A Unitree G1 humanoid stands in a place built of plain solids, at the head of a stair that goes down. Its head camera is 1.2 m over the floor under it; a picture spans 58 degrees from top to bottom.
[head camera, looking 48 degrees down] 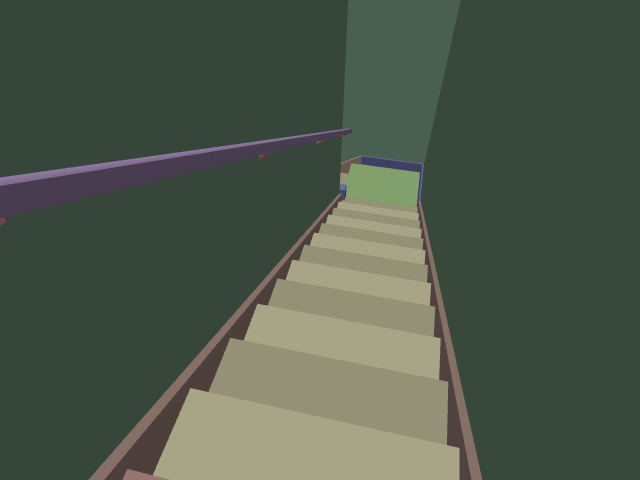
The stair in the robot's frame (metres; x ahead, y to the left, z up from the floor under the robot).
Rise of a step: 0.18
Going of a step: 0.29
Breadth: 0.86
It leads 13 degrees to the right of straight ahead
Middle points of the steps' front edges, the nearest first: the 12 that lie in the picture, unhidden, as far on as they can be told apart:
0.50 0.00 -0.18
0.78 -0.06 -0.36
1.06 -0.12 -0.54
1.35 -0.18 -0.72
1.64 -0.25 -0.90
1.92 -0.31 -1.09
2.21 -0.37 -1.27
2.49 -0.43 -1.45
2.78 -0.50 -1.63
3.06 -0.56 -1.82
3.35 -0.62 -2.00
3.63 -0.70 -2.18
